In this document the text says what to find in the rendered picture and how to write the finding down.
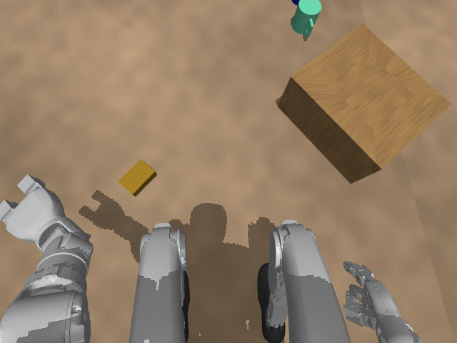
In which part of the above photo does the right robot hand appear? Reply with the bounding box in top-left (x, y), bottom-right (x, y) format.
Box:
top-left (343, 261), bottom-right (401, 330)

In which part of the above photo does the right robot foot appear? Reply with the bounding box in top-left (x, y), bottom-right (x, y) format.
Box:
top-left (257, 263), bottom-right (285, 343)

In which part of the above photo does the left robot hand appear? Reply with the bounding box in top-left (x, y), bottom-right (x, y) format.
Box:
top-left (0, 174), bottom-right (91, 242)

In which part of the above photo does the right robot arm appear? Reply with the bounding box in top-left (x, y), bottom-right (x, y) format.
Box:
top-left (376, 316), bottom-right (423, 343)

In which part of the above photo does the left robot arm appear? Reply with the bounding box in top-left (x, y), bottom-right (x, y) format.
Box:
top-left (0, 217), bottom-right (94, 343)

